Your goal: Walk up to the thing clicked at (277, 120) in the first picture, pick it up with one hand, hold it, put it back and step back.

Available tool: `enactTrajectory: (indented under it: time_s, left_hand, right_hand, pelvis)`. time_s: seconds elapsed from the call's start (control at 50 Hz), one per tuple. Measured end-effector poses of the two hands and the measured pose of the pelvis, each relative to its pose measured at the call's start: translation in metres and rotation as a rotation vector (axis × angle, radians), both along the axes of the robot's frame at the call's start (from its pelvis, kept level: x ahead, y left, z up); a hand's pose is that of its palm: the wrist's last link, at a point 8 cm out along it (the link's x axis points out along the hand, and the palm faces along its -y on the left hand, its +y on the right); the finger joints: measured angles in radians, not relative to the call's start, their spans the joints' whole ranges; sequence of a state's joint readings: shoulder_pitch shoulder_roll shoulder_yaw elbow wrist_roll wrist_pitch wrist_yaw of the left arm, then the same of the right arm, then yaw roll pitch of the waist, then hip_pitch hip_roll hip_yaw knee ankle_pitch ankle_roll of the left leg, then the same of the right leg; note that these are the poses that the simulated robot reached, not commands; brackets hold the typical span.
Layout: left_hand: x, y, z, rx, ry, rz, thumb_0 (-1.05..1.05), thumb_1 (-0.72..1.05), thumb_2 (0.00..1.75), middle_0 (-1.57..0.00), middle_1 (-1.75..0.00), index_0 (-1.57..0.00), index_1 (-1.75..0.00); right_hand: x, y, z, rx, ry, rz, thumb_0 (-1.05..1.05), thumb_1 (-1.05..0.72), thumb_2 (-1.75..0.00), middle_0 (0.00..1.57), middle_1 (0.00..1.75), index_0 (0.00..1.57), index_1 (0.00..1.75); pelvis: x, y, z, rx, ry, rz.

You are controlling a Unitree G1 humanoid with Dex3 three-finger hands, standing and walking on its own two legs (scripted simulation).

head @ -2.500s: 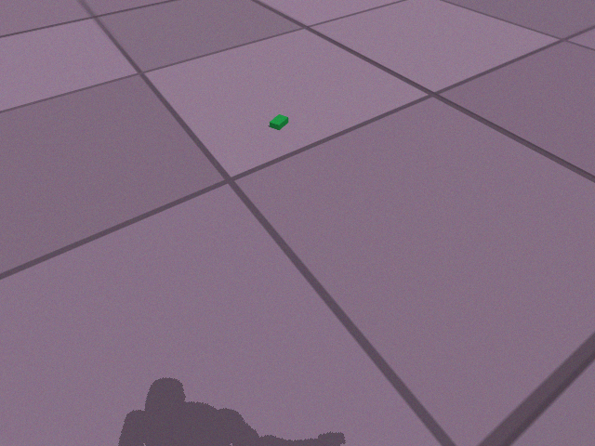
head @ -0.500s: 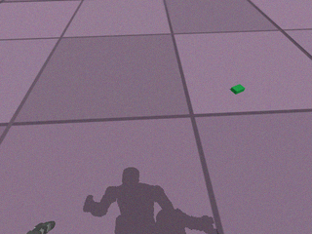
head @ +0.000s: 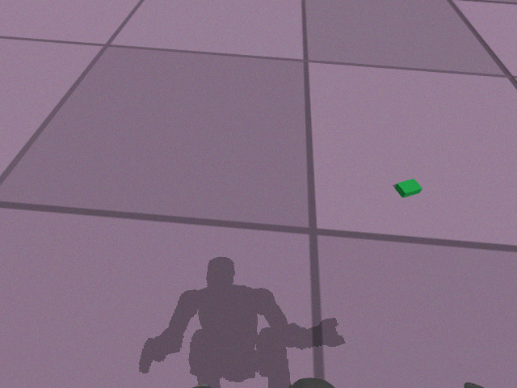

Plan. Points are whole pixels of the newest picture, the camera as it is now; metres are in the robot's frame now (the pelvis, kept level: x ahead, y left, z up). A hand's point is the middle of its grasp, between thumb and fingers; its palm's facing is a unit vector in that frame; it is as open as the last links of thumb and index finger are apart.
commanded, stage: walk up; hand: left
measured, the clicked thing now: (408, 188) +1.12 -0.77 -0.73
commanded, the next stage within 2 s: none
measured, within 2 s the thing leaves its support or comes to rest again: neither
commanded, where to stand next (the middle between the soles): +0.83 -1.10 m, yaw +20 degrees
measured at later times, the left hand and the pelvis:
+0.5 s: hand (225, 368) +0.19 +0.07 -0.12, palm faces +0.18 -0.91 -0.37, open 7.4 cm; pelvis +0.19 -0.22 +0.02, yaw +9 degrees
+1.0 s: hand (312, 266) +0.39 -0.10 -0.14, palm faces +0.16 -0.93 -0.34, open 7.4 cm; pelvis +0.34 -0.41 -0.01, yaw +13 degrees
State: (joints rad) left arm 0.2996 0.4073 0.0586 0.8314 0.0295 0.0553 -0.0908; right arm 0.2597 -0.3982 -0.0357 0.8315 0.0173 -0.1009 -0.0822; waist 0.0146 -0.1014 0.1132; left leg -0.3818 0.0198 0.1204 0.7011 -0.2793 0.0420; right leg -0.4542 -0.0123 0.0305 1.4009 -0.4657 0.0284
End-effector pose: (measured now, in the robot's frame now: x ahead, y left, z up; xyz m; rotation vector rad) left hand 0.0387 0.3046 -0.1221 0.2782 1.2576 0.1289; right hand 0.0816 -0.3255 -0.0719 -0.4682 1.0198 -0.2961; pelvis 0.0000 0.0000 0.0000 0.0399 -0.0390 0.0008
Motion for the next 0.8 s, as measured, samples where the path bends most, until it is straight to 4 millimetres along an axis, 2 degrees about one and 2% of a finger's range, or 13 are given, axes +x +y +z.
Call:
enactTrajectory:
  time_s: [0.06,0.12,0.18,0.24,0.28,0.32,0.44,0.5,0.56,0.6,0.66,0.72,0.8]
  left_hand:
    - [0.058,-0.022,0.011,-0.013,-0.112,-0.016,0.01,0.90,0.89,-0.20,-0.30,-0.20,-0.30]
    - [0.111,-0.045,0.023,-0.012,-0.226,-0.019,0.01,0.90,0.89,-0.20,-0.30,-0.20,-0.30]
    - [0.153,-0.071,0.031,0.015,-0.285,-0.027,0.00,0.90,0.89,-0.20,-0.30,-0.20,-0.30]
    - [0.178,-0.101,0.034,0.061,-0.301,-0.014,0.00,0.90,0.89,-0.20,-0.30,-0.20,-0.30]
    - [0.182,-0.122,0.035,0.085,-0.297,0.001,0.00,0.91,0.89,-0.20,-0.30,-0.20,-0.30]
    - [0.175,-0.141,0.039,0.089,-0.276,0.041,0.00,0.91,0.89,-0.20,-0.30,-0.20,-0.30]
    - [0.143,-0.179,0.049,0.097,-0.145,0.170,0.00,0.90,0.89,-0.20,-0.30,-0.20,-0.30]
    - [0.134,-0.193,0.044,0.102,-0.097,0.220,0.00,0.90,0.89,-0.20,-0.30,-0.20,-0.30]
    - [0.134,-0.209,0.031,0.088,-0.057,0.254,0.00,0.90,0.89,-0.20,-0.30,-0.20,-0.30]
    - [0.141,-0.220,0.017,0.069,-0.043,0.267,0.01,0.90,0.90,-0.20,-0.30,-0.20,-0.30]
    - [0.164,-0.243,0.000,0.038,-0.030,0.259,0.01,0.90,0.90,-0.20,-0.30,-0.20,-0.30]
    - [0.196,-0.270,-0.003,-0.002,-0.027,0.209,0.01,0.90,0.90,-0.20,-0.30,-0.20,-0.30]
    - [0.244,-0.294,0.001,-0.018,-0.094,0.182,0.01,0.90,0.89,-0.20,-0.30,-0.20,-0.30]
  right_hand:
    - [-0.006,-0.030,0.010,-0.017,0.067,-0.004,0.00,-0.90,-0.90,0.21,0.30,0.21,0.30]
    - [-0.004,-0.068,0.015,-0.037,0.153,0.010,0.00,-0.89,-0.90,0.21,0.31,0.21,0.30]
    - [0.010,-0.115,0.014,-0.053,0.190,0.015,0.00,-0.89,-0.90,0.21,0.31,0.21,0.30]
    - [0.040,-0.171,0.001,-0.079,0.195,0.011,0.00,-0.89,-0.90,0.21,0.31,0.21,0.30]
    - [0.067,-0.201,-0.008,-0.102,0.198,0.006,0.01,-0.89,-0.90,0.21,0.31,0.21,0.30]
    - [0.098,-0.215,-0.010,-0.103,0.192,0.019,0.01,-0.90,-0.90,0.21,0.30,0.20,0.30]
    - [0.193,-0.219,0.002,-0.021,0.108,0.137,0.01,-0.90,-0.90,0.20,0.30,0.20,0.30]
    - [0.231,-0.219,0.006,-0.008,0.106,0.208,0.00,-0.90,-0.90,0.20,0.30,0.20,0.30]
    - [0.264,-0.220,0.007,-0.009,0.108,0.256,0.00,-0.90,-0.90,0.21,0.30,0.20,0.30]
    - [0.282,-0.225,0.006,-0.022,0.097,0.276,0.00,-0.90,-0.90,0.21,0.30,0.20,0.30]
    - [0.299,-0.242,0.004,-0.054,0.076,0.268,0.00,-0.90,-0.90,0.21,0.31,0.21,0.30]
    - [0.307,-0.264,0.012,-0.070,0.050,0.214,0.00,-0.90,-0.90,0.21,0.31,0.21,0.30]
    - [0.312,-0.300,0.025,-0.094,0.057,0.188,0.00,-0.90,-0.90,0.21,0.31,0.21,0.30]
  pelvis:
    - [0.023,-0.028,0.007,-0.007,-0.008,0.026]
    - [0.046,-0.059,0.008,-0.005,-0.004,0.047]
    - [0.071,-0.096,0.004,0.004,0.006,0.064]
    - [0.099,-0.136,-0.008,-0.012,0.014,0.076]
    - [0.113,-0.155,-0.013,-0.041,0.010,0.095]
    - [0.126,-0.170,-0.008,-0.033,0.009,0.112]
    - [0.169,-0.206,0.016,-0.036,0.021,0.133]
    - [0.189,-0.224,0.017,-0.049,0.022,0.152]
    - [0.212,-0.239,0.014,-0.056,0.020,0.175]
    - [0.228,-0.247,0.006,-0.058,0.018,0.190]
    - [0.244,-0.260,-0.003,-0.024,0.014,0.205]
    - [0.259,-0.276,0.001,-0.021,0.003,0.199]
    - [0.279,-0.305,0.006,-0.022,-0.004,0.204]
